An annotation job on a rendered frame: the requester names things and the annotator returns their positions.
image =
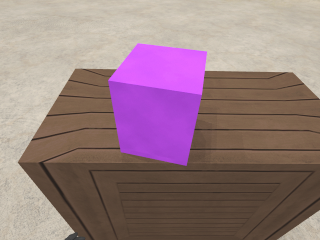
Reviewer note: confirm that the carton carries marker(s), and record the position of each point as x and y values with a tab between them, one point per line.
156	94

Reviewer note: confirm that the pedestal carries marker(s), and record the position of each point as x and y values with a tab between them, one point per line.
253	170

